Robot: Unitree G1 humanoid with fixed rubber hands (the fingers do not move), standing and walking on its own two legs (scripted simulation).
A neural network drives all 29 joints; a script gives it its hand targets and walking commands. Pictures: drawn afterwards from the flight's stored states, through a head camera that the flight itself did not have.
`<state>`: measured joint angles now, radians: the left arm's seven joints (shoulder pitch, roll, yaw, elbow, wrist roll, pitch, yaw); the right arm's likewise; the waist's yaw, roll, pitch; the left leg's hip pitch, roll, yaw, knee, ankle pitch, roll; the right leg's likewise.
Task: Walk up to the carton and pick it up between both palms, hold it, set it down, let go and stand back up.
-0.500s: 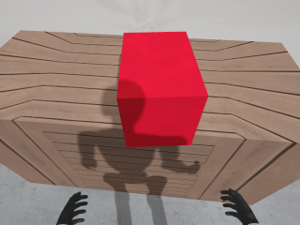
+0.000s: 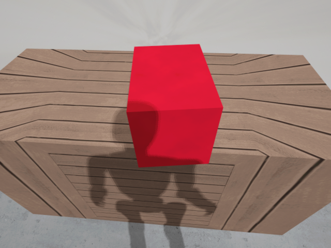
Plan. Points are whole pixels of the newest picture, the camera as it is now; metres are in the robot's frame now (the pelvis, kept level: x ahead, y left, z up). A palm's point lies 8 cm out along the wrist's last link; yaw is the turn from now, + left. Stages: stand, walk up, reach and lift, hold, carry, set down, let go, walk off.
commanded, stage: stand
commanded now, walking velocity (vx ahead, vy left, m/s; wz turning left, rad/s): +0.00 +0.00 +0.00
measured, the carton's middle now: (170, 103) +0.49 -0.01 +0.08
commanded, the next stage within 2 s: none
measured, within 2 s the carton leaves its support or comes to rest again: neither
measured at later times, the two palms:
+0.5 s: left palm out of the picture -0.02 +0.25 -0.13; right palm out of the picture -0.03 -0.22 -0.13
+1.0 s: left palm out of the picture -0.11 +0.24 -0.14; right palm out of the picture -0.10 -0.20 -0.14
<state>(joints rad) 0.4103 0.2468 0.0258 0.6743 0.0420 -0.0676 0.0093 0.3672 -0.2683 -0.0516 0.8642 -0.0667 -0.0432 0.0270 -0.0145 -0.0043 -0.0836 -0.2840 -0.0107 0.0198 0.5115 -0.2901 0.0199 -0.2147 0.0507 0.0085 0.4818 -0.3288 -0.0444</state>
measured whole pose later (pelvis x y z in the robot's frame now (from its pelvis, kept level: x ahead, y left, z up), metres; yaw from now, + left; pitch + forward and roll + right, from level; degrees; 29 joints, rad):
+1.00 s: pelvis -0.06 +0.02 +0.00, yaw +0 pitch -2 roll +0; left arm 0.45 0.14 -0.01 1.04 0.03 -0.01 0.04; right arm 0.40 -0.15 -0.01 1.06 -0.03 0.00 -0.02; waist 0.00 0.00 0.00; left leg -0.24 -0.04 0.04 0.46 -0.19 0.05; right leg -0.20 0.02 0.03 0.48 -0.25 -0.01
